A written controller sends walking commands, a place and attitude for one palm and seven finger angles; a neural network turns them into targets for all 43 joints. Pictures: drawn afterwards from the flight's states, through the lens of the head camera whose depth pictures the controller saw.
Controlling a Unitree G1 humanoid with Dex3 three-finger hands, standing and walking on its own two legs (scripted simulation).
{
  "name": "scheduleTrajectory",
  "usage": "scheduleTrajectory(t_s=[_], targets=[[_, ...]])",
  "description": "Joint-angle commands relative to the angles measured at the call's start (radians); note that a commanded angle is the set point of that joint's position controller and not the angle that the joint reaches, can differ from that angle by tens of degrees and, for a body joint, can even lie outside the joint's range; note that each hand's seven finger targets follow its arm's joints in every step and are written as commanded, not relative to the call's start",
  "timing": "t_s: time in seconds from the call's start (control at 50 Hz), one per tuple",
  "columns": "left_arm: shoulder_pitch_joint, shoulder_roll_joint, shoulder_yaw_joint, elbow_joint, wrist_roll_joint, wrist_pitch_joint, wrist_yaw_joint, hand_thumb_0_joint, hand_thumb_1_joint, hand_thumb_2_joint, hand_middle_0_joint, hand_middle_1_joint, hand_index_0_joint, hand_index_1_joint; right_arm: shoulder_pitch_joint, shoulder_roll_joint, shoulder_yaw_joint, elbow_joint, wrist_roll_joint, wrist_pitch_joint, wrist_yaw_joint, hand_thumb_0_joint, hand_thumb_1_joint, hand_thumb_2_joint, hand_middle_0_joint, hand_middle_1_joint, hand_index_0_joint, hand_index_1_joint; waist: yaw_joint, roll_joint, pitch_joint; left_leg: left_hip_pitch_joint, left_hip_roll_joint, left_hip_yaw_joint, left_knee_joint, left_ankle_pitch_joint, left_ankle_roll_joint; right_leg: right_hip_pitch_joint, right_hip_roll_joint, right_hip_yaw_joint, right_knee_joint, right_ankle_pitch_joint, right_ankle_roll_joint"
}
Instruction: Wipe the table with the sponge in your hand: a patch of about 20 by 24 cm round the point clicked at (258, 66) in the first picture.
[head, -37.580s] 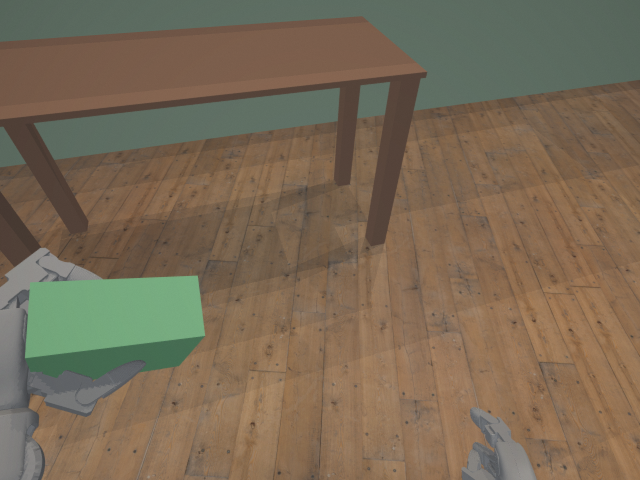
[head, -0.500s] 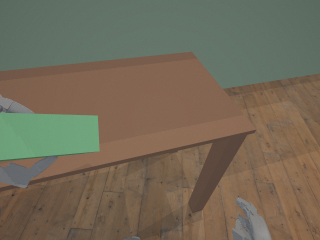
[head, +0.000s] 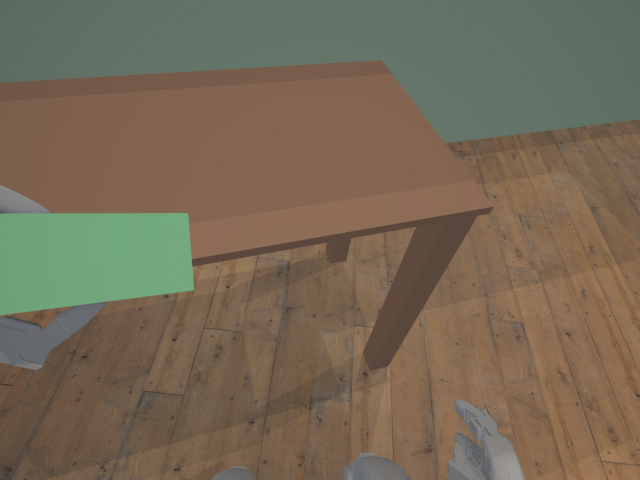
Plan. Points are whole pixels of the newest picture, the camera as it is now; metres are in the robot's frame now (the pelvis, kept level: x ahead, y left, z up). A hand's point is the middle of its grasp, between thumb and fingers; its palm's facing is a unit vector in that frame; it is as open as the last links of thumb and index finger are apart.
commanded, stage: step back with the hand held close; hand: left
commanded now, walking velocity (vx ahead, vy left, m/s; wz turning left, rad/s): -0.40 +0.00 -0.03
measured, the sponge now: (114, 260) +0.25 +0.20 +0.20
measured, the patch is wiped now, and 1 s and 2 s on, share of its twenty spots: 1.00 1.00 1.00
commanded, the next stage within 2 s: stop stepping back and stand still in 0.02 s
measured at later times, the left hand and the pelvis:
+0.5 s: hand out of the picture +0.04 +0.21 +0.23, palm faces +0.52 -0.80 -0.31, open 10.1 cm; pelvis -0.16 -0.04 -0.01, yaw +2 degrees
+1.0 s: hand out of the picture -0.03 +0.17 +0.22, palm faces +0.49 -0.78 -0.39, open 10.1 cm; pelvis -0.24 -0.09 +0.01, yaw +3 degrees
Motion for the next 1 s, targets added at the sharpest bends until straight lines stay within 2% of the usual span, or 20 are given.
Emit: scheduleTrajectory(t_s=[0.0,0.08,0.1,0.12,0.2,0.28,0.32,0.36,0.38,0.42,0.52,0.54,0.56,0.6,0.64,0.74,0.8,0.86,0.94,0.98], targets=[[-0.042,0.135,0.044,-0.195,-0.002,-0.070,-0.002,0.000,0.100,1.300,-1.200,-1.600,-1.200,-1.600,-0.079,-0.182,-0.059,-0.168,0.005,-0.051,-0.008,0.000,-0.900,-0.900,0.200,0.300,0.200,0.300,-0.003,0.312,-0.191,0.119,0.194,-0.197,-0.187,0.272,0.109,0.167,-0.015,-0.022,-0.315,0.097,-0.005],[-0.028,0.165,0.065,-0.190,-0.008,-0.105,-0.014,0.000,0.100,1.300,-1.200,-1.600,-1.200,-1.600,-0.088,-0.169,-0.046,-0.192,0.015,-0.051,-0.013,0.000,-0.900,-0.900,0.200,0.300,0.200,0.300,0.017,0.096,-0.184,0.001,0.097,-0.101,0.111,-0.043,0.046,0.288,-0.096,-0.023,-0.648,0.401,-0.037],[-0.009,0.197,0.066,-0.196,-0.018,-0.105,-0.011,0.000,0.100,1.300,-1.200,-1.600,-1.200,-1.600,-0.039,-0.161,-0.084,-0.184,0.033,-0.044,-0.015,0.000,-0.900,-0.900,0.200,0.300,0.200,0.300,0.011,-0.225,-0.247,-0.066,-0.056,-0.026,0.376,-0.244,-0.026,0.323,-0.271,0.151,-0.662,0.619,-0.145],[0.054,0.212,0.076,-0.176,-0.029,-0.097,-0.018,0.000,0.100,1.300,-1.200,-1.600,-1.200,-1.600,-0.075,-0.187,-0.106,-0.213,0.049,-0.034,-0.025,0.000,-0.900,-0.900,0.200,0.300,0.200,0.300,0.018,-0.279,-0.255,-0.069,-0.084,-0.103,0.651,-0.295,-0.022,0.185,-0.411,0.330,-0.672,0.606,-0.218],[0.011,0.200,0.081,-0.212,-0.032,-0.024,-0.004,0.000,0.100,1.300,-1.200,-1.600,-1.200,-1.600,-0.114,-0.117,-0.026,-0.205,0.031,0.055,-0.039,0.000,-0.900,-0.900,0.200,0.300,0.200,0.300,-0.046,0.011,-0.230,0.045,-0.013,-0.099,0.519,-0.197,0.016,-0.024,-0.312,0.162,-0.568,0.217,-0.149],[-0.059,0.212,0.087,-0.142,-0.023,-0.001,0.002,0.000,0.100,1.300,-1.200,-1.600,-1.200,-1.600,-0.076,-0.176,-0.046,-0.175,0.026,0.026,-0.066,0.000,-0.900,-0.900,0.200,0.300,0.200,0.300,-0.043,-0.054,-0.235,0.198,-0.054,-0.051,0.056,-0.217,0.078,-0.049,-0.256,0.171,-0.510,0.065,-0.093],[-0.077,0.213,0.076,-0.142,-0.026,-0.008,-0.006,0.000,0.100,1.300,-1.200,-1.600,-1.200,-1.600,-0.044,-0.201,-0.052,-0.180,0.023,0.012,-0.075,0.000,-0.900,-0.900,0.200,0.300,0.200,0.300,-0.037,0.160,-0.205,0.187,-0.007,-0.044,-0.270,-0.143,0.114,0.020,-0.126,0.072,-0.267,0.065,-0.062],[-0.139,0.241,0.078,-0.132,-0.011,-0.015,0.001,0.000,0.100,1.300,-1.200,-1.600,-1.200,-1.600,-0.057,-0.190,-0.060,-0.175,0.027,-0.011,-0.074,0.000,-0.900,-0.900,0.200,0.300,0.200,0.300,-0.056,0.497,-0.156,0.064,0.186,-0.292,-0.394,-0.127,0.229,-0.049,0.016,-0.053,0.248,-0.062,0.003],[-0.238,0.215,0.044,-0.151,0.005,-0.025,-0.008,0.000,0.100,1.300,-1.200,-1.600,-1.200,-1.600,-0.093,-0.168,-0.051,-0.163,0.022,-0.022,-0.056,0.000,-0.900,-0.900,0.200,0.300,0.200,0.300,-0.056,0.481,-0.033,-0.092,0.235,-0.425,-0.442,-0.218,0.293,-0.140,-0.050,0.080,0.398,-0.002,-0.015],[-0.183,0.191,0.037,-0.019,0.009,-0.048,-0.021,0.000,0.100,1.300,-1.200,-1.600,-1.200,-1.600,-0.056,-0.155,-0.046,-0.081,0.037,-0.048,-0.038,0.000,-0.900,-0.900,0.200,0.300,0.200,0.300,-0.016,0.145,0.020,-0.070,0.241,-0.355,-0.364,-0.221,0.279,-0.196,-0.086,0.114,0.382,0.022,-0.029],[-0.204,0.133,-0.024,0.039,0.004,-0.026,-0.044,0.000,0.100,1.300,-1.200,-1.600,-1.200,-1.600,-0.086,-0.209,-0.039,-0.145,0.021,-0.031,-0.059,0.000,-0.900,-0.900,0.200,0.300,0.200,0.300,0.020,0.176,-0.083,-0.162,0.040,-0.096,0.027,-0.434,0.133,0.339,-0.038,-0.095,-0.436,0.105,-0.037],[-0.191,0.137,-0.030,0.043,0.008,-0.013,-0.048,0.000,0.100,1.300,-1.200,-1.600,-1.200,-1.600,-0.080,-0.195,-0.043,-0.152,0.024,-0.019,-0.059,0.000,-0.900,-0.900,0.200,0.300,0.200,0.300,0.017,-0.048,-0.099,-0.203,-0.074,0.014,0.329,-0.397,0.103,0.360,-0.095,-0.004,-0.560,0.110,-0.081],[-0.223,0.187,-0.010,-0.014,0.003,-0.015,-0.048,0.000,0.100,1.300,-1.200,-1.600,-1.200,-1.600,-0.114,-0.187,-0.052,-0.178,0.032,-0.011,-0.058,0.000,-0.900,-0.900,0.200,0.300,0.200,0.300,0.003,-0.293,-0.143,-0.257,-0.135,-0.003,0.658,-0.330,0.070,0.286,-0.320,0.426,-0.738,-0.054,-0.184],[-0.248,0.245,0.044,-0.105,-0.013,-0.034,-0.054,0.000,0.100,1.300,-1.200,-1.600,-1.200,-1.600,-0.061,-0.182,-0.049,-0.130,0.035,-0.008,-0.040,0.000,-0.900,-0.900,0.200,0.300,0.200,0.300,-0.019,-0.169,-0.191,-0.189,-0.083,-0.133,0.762,-0.123,0.045,0.140,-0.354,0.513,-0.782,-0.133,-0.197],[-0.136,0.217,0.060,-0.112,-0.029,-0.035,-0.049,0.000,0.100,1.300,-1.200,-1.600,-1.200,-1.600,-0.088,-0.151,-0.036,-0.108,0.026,0.012,-0.043,0.000,-0.900,-0.900,0.200,0.300,0.200,0.300,-0.029,0.006,-0.098,-0.136,-0.030,-0.096,0.573,-0.080,0.058,-0.001,-0.338,0.404,-0.791,-0.283,-0.203],[-0.064,0.179,0.030,-0.097,-0.021,-0.022,-0.007,0.000,0.100,1.300,-1.200,-1.600,-1.200,-1.600,-0.105,-0.132,-0.009,-0.144,0.013,-0.003,-0.085,0.000,-0.900,-0.900,0.200,0.300,0.200,0.300,-0.024,0.000,-0.197,0.234,-0.076,0.071,-0.126,-0.217,0.104,0.017,-0.222,0.148,-0.624,-0.299,-0.135],[-0.122,0.195,0.049,-0.067,-0.013,-0.034,0.010,0.000,0.100,1.300,-1.200,-1.600,-1.200,-1.600,-0.100,-0.183,-0.034,-0.175,0.013,-0.033,-0.085,0.000,-0.900,-0.900,0.200,0.300,0.200,0.300,-0.023,0.402,-0.185,0.254,0.230,-0.391,-0.437,-0.342,0.258,-0.104,0.004,-0.081,0.115,-0.110,-0.025],[-0.082,0.183,0.035,0.046,-0.001,-0.028,-0.001,0.000,0.100,1.300,-1.200,-1.600,-1.200,-1.600,-0.077,-0.161,-0.037,-0.123,0.029,-0.041,-0.057,0.000,-0.900,-0.900,0.200,0.300,0.200,0.300,-0.019,0.174,-0.066,0.073,0.234,-0.390,-0.441,-0.425,0.276,-0.175,-0.102,0.039,0.237,-0.001,-0.031],[-0.037,0.139,0.001,0.016,-0.012,-0.024,-0.004,0.000,0.100,1.300,-1.200,-1.600,-1.200,-1.600,-0.108,-0.189,-0.035,-0.152,0.011,-0.030,-0.071,0.000,-0.900,-0.900,0.200,0.300,0.200,0.300,0.012,0.231,-0.084,-0.112,0.130,-0.164,-0.373,-0.438,0.162,0.285,-0.055,-0.114,-0.280,-0.025,-0.041],[-0.029,0.132,-0.016,-0.008,0.000,-0.011,-0.010,0.000,0.100,1.300,-1.200,-1.600,-1.200,-1.600,-0.110,-0.189,-0.045,-0.170,0.004,-0.014,-0.073,0.000,-0.900,-0.900,0.200,0.300,0.200,0.300,0.040,0.021,-0.090,-0.235,-0.018,-0.001,0.070,-0.401,0.101,0.471,-0.076,-0.042,-0.578,0.032,-0.085]])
